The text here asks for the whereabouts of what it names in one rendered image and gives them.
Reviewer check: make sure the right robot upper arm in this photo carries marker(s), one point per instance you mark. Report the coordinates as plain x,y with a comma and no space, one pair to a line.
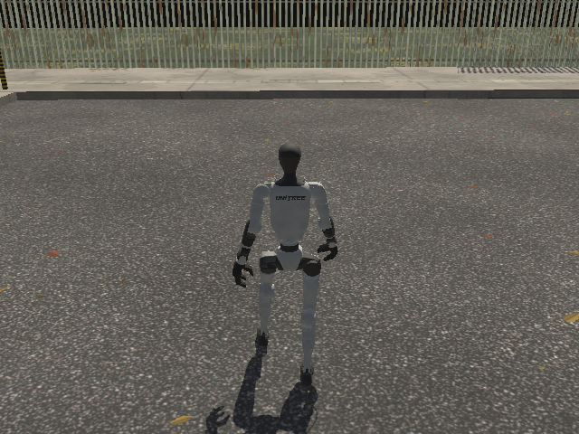
318,191

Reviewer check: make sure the right robot forearm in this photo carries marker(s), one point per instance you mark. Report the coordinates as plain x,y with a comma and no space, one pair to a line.
330,235

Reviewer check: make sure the robot right hand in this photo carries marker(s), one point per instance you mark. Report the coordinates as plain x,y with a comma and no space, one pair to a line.
324,248

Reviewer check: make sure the left robot upper arm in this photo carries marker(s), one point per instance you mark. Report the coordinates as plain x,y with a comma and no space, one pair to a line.
261,191

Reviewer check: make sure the robot left hand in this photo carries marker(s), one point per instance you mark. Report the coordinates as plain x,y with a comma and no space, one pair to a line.
237,273

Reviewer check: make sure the right robot shin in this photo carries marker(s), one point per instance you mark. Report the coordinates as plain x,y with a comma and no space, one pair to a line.
308,342

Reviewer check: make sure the left robot forearm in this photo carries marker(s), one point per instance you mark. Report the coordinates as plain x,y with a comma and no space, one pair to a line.
246,245

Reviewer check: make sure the right robot thigh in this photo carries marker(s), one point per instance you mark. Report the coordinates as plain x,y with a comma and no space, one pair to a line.
311,267

